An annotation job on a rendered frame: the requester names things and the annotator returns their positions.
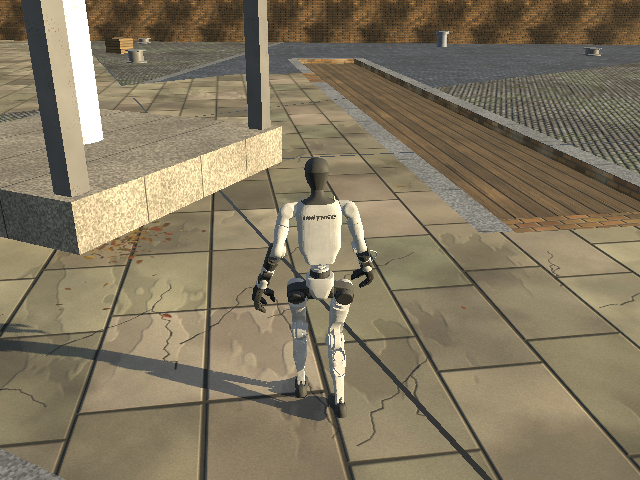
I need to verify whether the robot right forearm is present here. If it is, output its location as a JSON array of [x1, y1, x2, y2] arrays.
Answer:
[[356, 238, 372, 272]]

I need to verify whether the robot right upper arm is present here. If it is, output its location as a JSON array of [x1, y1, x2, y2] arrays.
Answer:
[[338, 200, 367, 254]]

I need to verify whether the robot left upper arm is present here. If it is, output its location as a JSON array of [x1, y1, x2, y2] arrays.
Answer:
[[270, 202, 298, 259]]

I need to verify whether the left robot foot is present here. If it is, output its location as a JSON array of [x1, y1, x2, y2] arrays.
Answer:
[[295, 375, 309, 398]]

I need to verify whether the robot left forearm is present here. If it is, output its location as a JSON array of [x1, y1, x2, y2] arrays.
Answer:
[[256, 243, 279, 289]]

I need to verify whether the left robot shin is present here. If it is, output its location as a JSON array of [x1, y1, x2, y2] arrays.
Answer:
[[292, 322, 307, 385]]

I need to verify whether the left robot hand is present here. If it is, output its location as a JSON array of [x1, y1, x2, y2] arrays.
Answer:
[[252, 285, 275, 313]]

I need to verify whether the right robot hand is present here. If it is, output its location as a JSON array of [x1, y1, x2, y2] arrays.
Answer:
[[351, 268, 374, 288]]

